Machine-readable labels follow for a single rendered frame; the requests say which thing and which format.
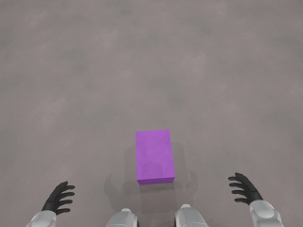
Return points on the robot left thigh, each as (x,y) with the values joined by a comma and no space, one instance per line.
(122,219)

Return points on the robot left hand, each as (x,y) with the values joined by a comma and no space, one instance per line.
(53,202)

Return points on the carton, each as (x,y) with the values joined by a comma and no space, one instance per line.
(154,159)

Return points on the left robot forearm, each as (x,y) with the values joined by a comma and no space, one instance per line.
(44,218)

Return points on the robot thigh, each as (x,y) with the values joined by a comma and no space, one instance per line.
(189,217)
(122,219)

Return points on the right robot forearm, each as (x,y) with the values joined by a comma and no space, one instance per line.
(263,214)

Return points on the robot right hand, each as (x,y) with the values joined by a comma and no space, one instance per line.
(249,191)

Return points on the robot right thigh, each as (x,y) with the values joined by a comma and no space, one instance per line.
(189,217)

